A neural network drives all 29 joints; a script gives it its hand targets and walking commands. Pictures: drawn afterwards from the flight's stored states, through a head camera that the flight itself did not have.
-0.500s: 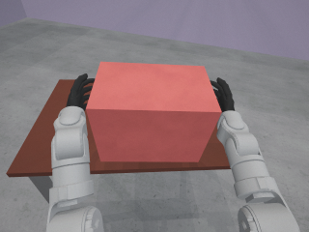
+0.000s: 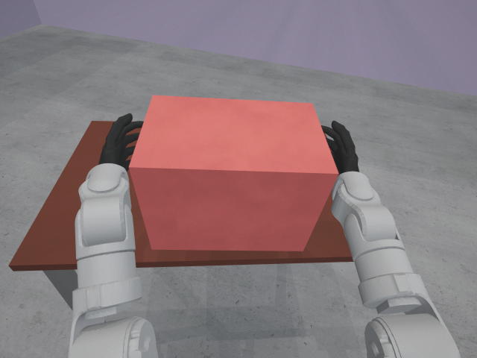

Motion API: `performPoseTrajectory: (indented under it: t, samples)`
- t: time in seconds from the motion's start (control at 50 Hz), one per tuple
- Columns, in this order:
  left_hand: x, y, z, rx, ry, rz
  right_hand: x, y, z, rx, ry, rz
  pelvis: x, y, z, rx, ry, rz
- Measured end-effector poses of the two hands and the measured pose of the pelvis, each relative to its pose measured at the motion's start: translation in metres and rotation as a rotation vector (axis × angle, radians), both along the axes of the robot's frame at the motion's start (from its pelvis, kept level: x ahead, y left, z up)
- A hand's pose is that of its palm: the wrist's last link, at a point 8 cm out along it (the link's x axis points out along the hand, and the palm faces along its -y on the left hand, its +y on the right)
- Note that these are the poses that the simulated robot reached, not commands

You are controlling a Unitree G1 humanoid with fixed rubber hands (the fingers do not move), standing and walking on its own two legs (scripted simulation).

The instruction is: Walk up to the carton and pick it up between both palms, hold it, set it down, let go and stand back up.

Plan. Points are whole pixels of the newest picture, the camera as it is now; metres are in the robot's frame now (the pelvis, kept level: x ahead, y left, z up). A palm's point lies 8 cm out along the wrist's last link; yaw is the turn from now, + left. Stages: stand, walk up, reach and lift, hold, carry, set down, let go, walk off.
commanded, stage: hold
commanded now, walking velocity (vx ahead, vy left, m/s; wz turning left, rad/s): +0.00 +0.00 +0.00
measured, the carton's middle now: (231, 176) +0.38 +0.01 +0.14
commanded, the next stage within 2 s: set down in 1.76 s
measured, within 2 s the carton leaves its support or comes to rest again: neither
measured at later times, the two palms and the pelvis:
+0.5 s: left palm (120, 168) +0.36 +0.18 +0.18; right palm (345, 173) +0.35 -0.18 +0.17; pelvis +0.00 +0.00 +0.00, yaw +0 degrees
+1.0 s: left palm (114, 168) +0.36 +0.19 +0.18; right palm (341, 171) +0.35 -0.17 +0.17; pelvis +0.00 +0.00 +0.00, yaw +0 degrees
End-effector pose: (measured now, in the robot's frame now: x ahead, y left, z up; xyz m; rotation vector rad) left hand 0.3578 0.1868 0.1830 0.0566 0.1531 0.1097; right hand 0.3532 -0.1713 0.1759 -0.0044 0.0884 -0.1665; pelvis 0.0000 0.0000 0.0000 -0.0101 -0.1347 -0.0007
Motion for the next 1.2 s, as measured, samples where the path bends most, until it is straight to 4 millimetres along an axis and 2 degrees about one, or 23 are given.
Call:
performPoseTrajectory:
  t: [0.2,0.36,0.46,0.52,0.66,0.82,1.2]
  samples:
    - [-0.003,0.001,-0.004,0.002,0.020,0.008,0.000,0.001,-0.005,0.006,0.019,0.009,-0.002,0.003,0.000,0.001,-0.001,-0.003]
    - [-0.003,-0.005,0.002,-0.002,-0.009,0.000,-0.003,-0.005,0.002,0.010,-0.011,-0.002,-0.003,-0.001,0.000,0.000,0.002,0.001]
    - [0.001,-0.007,-0.004,0.003,0.032,-0.002,-0.001,-0.007,-0.005,0.001,0.030,-0.005,-0.004,-0.002,0.000,0.002,-0.007,-0.005]
    - [0.000,-0.007,-0.005,0.001,0.029,0.001,0.000,-0.007,-0.006,0.001,0.027,0.001,-0.003,-0.003,0.000,0.002,0.000,-0.003]
    - [-0.004,-0.003,0.005,0.011,-0.024,0.014,0.002,-0.003,0.004,0.009,-0.027,0.015,0.000,-0.003,0.000,0.000,0.002,0.004]
    - [0.003,0.004,-0.004,0.000,0.026,0.010,0.006,0.004,-0.004,-0.005,0.025,0.009,0.002,-0.002,0.000,0.002,-0.004,0.006]
    - [-0.003,-0.003,-0.003,0.006,0.006,0.003,-0.002,-0.003,-0.002,0.002,0.002,0.004,0.000,0.000,0.000,0.000,-0.002,-0.003]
